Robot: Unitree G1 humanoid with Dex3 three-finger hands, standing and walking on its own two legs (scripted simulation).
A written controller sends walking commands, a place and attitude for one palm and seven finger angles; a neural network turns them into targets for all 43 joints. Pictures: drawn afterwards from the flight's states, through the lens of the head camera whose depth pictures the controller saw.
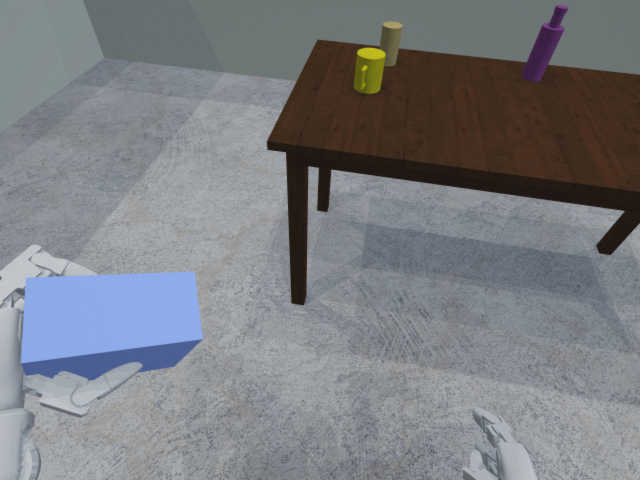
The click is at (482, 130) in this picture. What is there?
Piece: table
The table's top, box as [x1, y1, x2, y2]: [267, 40, 639, 200]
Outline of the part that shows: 267,140 267,148 272,150 639,200 639,75 548,65 542,78 537,82 532,82 525,80 520,76 526,62 399,48 396,63 393,66 384,66 380,90 376,93 365,94 358,92 353,88 356,51 362,47 378,48 379,46 317,40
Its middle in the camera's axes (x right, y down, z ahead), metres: +0.61 -0.34 +1.07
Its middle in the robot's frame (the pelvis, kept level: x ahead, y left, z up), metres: +1.06 -0.55 -0.05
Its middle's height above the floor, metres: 0.72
